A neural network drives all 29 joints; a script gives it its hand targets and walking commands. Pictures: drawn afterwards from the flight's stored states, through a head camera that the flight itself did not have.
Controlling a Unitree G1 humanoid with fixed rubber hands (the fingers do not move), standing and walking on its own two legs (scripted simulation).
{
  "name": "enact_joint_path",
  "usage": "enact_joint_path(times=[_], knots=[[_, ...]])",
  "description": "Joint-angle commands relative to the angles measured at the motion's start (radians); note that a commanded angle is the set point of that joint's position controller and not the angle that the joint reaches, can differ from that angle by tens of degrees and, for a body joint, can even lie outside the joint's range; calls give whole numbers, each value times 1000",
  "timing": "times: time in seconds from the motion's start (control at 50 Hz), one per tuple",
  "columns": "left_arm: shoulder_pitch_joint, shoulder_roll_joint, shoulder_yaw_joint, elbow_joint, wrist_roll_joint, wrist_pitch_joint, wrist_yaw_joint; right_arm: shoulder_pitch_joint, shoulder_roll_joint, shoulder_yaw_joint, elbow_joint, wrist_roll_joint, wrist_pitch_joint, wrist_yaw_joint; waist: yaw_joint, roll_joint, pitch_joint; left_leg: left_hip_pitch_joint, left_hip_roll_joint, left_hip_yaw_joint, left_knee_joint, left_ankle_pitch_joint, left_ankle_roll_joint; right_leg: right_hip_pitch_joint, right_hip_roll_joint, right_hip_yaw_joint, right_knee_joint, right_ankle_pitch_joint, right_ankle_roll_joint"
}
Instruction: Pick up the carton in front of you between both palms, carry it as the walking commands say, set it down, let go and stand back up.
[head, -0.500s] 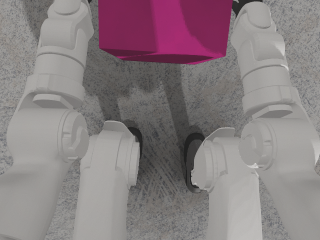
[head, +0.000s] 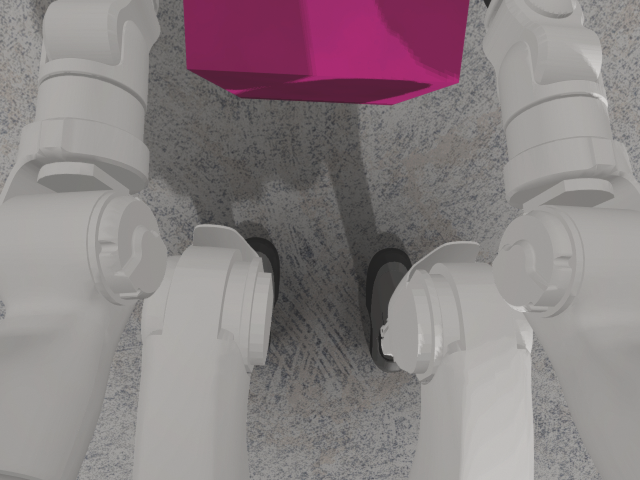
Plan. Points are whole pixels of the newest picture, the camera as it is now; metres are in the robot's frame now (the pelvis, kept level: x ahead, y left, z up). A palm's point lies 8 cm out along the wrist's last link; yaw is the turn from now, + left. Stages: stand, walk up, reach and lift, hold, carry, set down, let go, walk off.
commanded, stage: set down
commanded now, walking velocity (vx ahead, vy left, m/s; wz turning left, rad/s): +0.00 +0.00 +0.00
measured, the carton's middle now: out of the picture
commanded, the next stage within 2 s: let go in 1.58 s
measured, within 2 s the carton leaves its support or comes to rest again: neither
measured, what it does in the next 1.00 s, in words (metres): rises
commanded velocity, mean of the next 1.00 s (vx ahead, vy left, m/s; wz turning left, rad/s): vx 0.00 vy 0.00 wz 0.00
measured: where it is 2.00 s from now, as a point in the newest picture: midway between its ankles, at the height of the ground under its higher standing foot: (321, 325)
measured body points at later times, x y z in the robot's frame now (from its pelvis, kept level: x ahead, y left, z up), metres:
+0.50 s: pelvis +0.01 +0.00 +0.00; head +0.39 +0.02 +0.23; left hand +0.56 +0.24 -0.19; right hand +0.58 -0.15 -0.19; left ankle +0.11 +0.11 -0.32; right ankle +0.11 -0.11 -0.32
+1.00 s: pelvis +0.01 +0.00 +0.09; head +0.35 +0.03 +0.38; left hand +0.58 +0.24 -0.02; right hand +0.59 -0.14 -0.02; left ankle +0.11 +0.11 -0.32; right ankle +0.11 -0.11 -0.32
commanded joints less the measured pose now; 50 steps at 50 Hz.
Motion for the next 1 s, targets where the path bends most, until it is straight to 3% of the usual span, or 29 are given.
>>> enact_joint_path(times=[0.0, 0.2, 0.24, 0.3, 0.34, 0.38, 0.46, 0.54, 0.68, 0.82, 0.98], knots=[[-363, -768, -248, 30, -36, 17, -213, -396, 766, 250, 24, 35, 25, 195, 32, 23, -745, 390, -61, 0, -187, 106, 26, 299, 46, -11, -179, 55, -32], [-291, -643, -175, 58, 10, 5, -192, -336, 635, 197, 33, -5, 10, 173, 27, 24, -729, 433, -52, 6, -179, 116, 11, 354, 37, -13, -162, 76, -12], [-237, -441, -121, 69, 22, -19, -142, -278, 443, 153, 28, -21, -12, 131, 24, 28, -760, 461, -42, 13, -175, 143, -5, 386, 24, -20, -160, 98, 1], [-200, 158, -19, 29, 19, -106, 33, -181, -134, 66, 11, -10, -81, -21, 28, 31, -893, 535, -24, 9, -171, 220, -29, 462, 2, -20, -155, 179, 25], [-289, 251, -59, 19, -67, -149, 99, -261, -219, 94, -7, 60, -112, -76, 29, 34, -1052, 581, -17, -3, -154, 331, -32, 512, -2, -7, -137, 295, 27], [-327, 277, -115, 30, -153, -174, 124, -301, -249, 148, -9, 124, -131, -95, 25, 31, -1166, 613, -11, -14, -132, 425, -28, 532, -13, -5, -116, 382, 23], [-319, 257, -222, 52, -269, -187, 119, -291, -224, 248, -30, 221, -139, -93, 19, 37, -1302, 647, -1, -17, -122, 500, -23, 552, -26, -10, -110, 439, 19], [-284, 259, -248, 58, -315, -176, 115, -257, -227, 266, -51, 249, -124, -93, 10, 35, -1387, 668, 1, -8, -147, 479, -24, 590, -29, -21, -131, 424, 16], [-255, 285, -190, -95, -263, -117, 136, -222, -236, 207, -198, 200, -65, -121, 7, 55, -1642, 796, -24, 23, -257, 446, -16, 690, -4, -43, -249, 381, 5], [-174, 202, -130, -29, -182, -87, 122, -132, -174, 125, -102, 120, -36, -104, -3, 59, -1379, 652, -25, 14, -398, 342, -16, 526, -3, -30, -401, 269, 6], [-153, 195, -95, -52, -145, -86, 105, -116, -174, 93, -126, 87, -39, -87, -4, 68, -1475, 747, -33, 10, -538, 375, -27, 557, 3, -39, -536, 285, 11]])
